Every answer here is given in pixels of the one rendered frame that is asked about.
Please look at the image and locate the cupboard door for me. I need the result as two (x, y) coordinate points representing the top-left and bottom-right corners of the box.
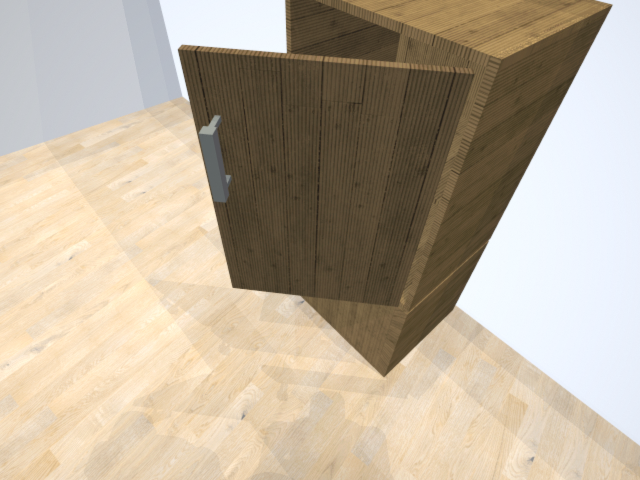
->
(178, 45), (474, 307)

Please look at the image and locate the handle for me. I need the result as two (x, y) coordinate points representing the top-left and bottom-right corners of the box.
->
(198, 115), (232, 203)

